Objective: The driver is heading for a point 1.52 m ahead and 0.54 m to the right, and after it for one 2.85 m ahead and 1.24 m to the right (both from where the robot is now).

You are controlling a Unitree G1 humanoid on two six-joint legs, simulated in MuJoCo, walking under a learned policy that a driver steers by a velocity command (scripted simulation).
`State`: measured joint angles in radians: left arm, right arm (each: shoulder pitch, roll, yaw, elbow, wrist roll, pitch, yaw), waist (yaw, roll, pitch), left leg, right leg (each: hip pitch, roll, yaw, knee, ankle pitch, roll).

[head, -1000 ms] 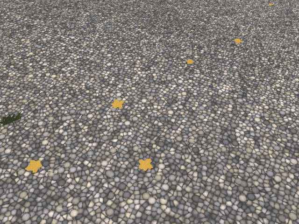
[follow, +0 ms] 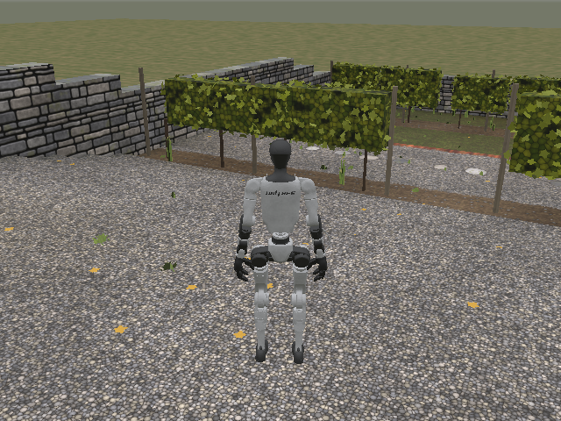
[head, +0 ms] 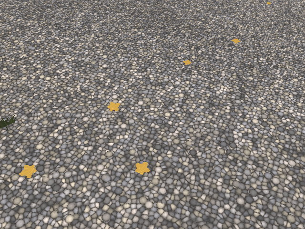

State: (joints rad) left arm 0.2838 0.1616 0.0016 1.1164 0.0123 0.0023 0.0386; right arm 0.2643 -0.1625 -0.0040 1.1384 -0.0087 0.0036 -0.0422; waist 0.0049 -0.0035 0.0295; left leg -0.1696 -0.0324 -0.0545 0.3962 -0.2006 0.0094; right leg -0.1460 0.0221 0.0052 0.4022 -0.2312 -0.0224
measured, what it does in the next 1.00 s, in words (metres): walks ahead, turning right: right foot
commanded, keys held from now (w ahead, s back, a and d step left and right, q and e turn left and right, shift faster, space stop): shift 0.12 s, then w+shift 0.44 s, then w+e+shift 0.44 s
